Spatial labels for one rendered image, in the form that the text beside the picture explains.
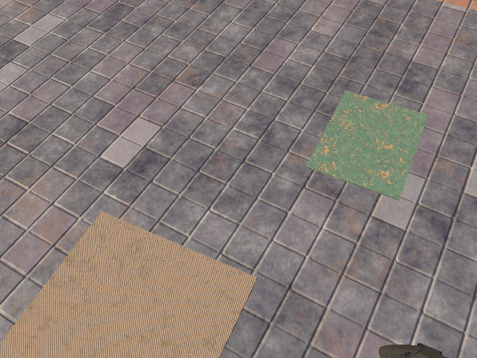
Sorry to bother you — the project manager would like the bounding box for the right robot hand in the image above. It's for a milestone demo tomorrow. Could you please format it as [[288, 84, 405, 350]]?
[[379, 343, 448, 358]]

